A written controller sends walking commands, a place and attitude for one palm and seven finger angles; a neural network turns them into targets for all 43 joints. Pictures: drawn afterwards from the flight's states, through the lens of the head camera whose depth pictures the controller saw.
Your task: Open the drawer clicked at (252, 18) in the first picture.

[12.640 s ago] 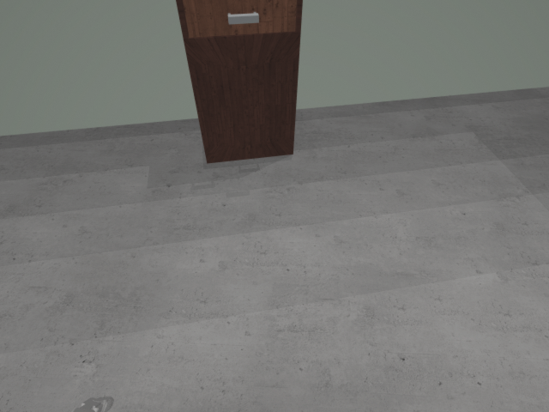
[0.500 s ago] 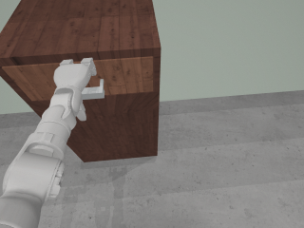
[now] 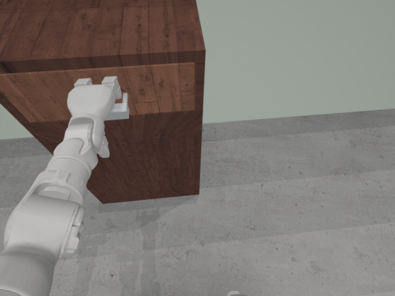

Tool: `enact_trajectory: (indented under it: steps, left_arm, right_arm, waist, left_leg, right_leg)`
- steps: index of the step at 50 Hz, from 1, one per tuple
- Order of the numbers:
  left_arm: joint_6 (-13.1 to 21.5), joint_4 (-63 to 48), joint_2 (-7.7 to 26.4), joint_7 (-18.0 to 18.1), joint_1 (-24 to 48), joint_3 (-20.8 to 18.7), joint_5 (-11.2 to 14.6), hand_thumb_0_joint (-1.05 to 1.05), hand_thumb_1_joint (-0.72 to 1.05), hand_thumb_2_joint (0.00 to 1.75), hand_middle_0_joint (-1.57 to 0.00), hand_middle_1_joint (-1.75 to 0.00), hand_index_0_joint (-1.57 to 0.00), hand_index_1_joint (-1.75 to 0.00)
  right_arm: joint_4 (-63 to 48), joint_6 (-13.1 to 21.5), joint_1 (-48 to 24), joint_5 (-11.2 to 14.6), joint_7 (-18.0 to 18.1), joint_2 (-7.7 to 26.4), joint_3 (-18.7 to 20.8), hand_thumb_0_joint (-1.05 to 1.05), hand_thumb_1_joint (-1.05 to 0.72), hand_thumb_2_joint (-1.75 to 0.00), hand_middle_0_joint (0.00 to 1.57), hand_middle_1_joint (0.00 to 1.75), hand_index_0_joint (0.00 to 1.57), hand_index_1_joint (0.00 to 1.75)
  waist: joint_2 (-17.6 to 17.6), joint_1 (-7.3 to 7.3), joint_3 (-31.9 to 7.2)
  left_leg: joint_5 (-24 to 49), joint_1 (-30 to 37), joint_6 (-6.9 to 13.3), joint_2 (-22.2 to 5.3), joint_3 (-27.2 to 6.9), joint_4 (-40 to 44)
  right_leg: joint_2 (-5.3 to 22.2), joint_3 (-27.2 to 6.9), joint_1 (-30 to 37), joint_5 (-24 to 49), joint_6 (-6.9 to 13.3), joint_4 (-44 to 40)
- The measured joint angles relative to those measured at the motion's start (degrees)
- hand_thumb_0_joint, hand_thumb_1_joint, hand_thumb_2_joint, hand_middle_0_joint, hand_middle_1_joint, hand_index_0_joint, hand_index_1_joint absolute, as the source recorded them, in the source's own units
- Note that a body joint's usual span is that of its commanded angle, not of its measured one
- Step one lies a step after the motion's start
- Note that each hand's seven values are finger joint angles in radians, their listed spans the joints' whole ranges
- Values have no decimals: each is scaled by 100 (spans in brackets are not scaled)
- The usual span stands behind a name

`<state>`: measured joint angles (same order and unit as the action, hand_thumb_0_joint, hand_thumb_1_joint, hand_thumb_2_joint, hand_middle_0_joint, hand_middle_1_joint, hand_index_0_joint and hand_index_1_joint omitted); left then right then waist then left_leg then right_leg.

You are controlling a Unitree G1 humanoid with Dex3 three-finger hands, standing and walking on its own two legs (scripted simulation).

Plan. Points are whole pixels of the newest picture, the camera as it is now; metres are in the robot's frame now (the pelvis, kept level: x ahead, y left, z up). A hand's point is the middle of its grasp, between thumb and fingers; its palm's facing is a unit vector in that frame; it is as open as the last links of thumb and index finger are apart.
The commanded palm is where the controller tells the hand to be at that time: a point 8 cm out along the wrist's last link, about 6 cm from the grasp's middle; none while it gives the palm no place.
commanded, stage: lower the fingers behind the handle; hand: left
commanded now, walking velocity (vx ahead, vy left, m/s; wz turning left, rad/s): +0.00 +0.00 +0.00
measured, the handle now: (103, 105) +0.55 +0.20 +0.02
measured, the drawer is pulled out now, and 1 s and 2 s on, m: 0.00 0.00 0.00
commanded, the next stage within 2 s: lift the fingers back up to retry in 1.10 s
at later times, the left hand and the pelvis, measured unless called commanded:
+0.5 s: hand (108, 120) +0.50 +0.17 +0.03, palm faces -0.03 -0.01 -1.00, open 13.8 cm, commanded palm +0.48 +0.18 +0.06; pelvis -0.01 +0.00 -0.01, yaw +0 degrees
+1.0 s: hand (108, 120) +0.50 +0.17 +0.02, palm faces -0.02 +0.01 -1.00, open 13.8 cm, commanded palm +0.48 +0.18 +0.05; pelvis -0.03 +0.01 -0.02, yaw -1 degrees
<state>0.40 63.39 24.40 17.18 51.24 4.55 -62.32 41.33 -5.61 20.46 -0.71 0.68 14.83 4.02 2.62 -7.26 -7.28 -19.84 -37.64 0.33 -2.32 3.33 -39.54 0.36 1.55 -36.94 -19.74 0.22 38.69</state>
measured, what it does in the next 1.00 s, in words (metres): stands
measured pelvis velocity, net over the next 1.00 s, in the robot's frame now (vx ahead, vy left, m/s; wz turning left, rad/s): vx -0.03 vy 0.01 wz -0.01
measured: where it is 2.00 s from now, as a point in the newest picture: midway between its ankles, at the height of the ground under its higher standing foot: outside the picture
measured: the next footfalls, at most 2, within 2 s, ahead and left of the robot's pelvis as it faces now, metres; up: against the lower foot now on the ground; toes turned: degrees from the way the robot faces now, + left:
none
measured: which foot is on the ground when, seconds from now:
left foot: down 0.00-1.00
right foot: down 0.00-1.00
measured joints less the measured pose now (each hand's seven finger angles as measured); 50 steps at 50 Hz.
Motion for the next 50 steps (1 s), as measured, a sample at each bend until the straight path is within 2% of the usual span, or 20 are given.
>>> enact_trajectory:
  steps: [5, 16, 21, 28, 50]
  left_arm:
    - [-34, 100, 9, 44, 55, -11, -20, 0, -49, 30, -32, -120, -32, -120]
    - [-5, 144, -92, 291, -25, -146, -59, 0, -49, 30, -32, -120, -31, -120]
    - [-104, 290, -107, 411, 122, -64, -112, 0, -49, 30, -32, -120, -31, -123]
    - [-288, 475, -121, 432, 348, 50, -89, 0, -49, 30, -32, -120, -31, -126]
    - [-423, 551, 43, 321, 711, 126, -93, 0, -49, 30, -32, -120, -27, -131]
  right_arm:
    - [33, 22, 33, -13, 6, -39, -8, 0, -90, -90, 21, 30, 21, 30]
    - [82, 16, 87, -51, -34, -65, -28, 0, -90, -90, 21, 30, 21, 30]
    - [75, 34, 40, -30, -27, -59, -59, 0, -90, -90, 21, 30, 21, 30]
    - [13, 57, -8, -14, -8, -24, -81, 0, -90, -90, 21, 30, 21, 30]
    - [-102, 90, 122, 16, 54, -26, -170, 0, -90, -90, 21, 30, 21, 30]
  waist:
    - [16, -56, 2]
    - [44, -73, -74]
    - [20, -100, -83]
    - [4, -134, -105]
    - [24, -251, -100]
  left_leg:
    - [-19, -101, 7, -3, 0, -69]
    - [-82, -258, 26, -19, 45, -213]
    - [-83, -366, 31, -13, 25, -288]
    - [-89, -532, 40, -11, 12, -409]
    - [-133, -1089, 81, -26, -3, -862]
  right_leg:
    - [-2, -3, -95, -8, -6, 53]
    - [-13, -55, -268, -43, -25, 186]
    - [-4, -38, -365, -51, -26, 257]
    - [2, -30, -524, -56, -31, 370]
    - [0, -32, -1058, -73, -53, 776]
